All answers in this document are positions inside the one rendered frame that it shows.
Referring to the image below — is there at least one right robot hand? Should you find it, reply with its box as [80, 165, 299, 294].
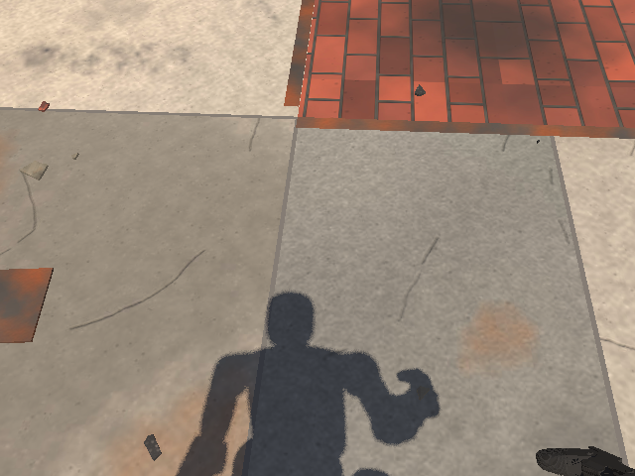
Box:
[536, 446, 635, 476]

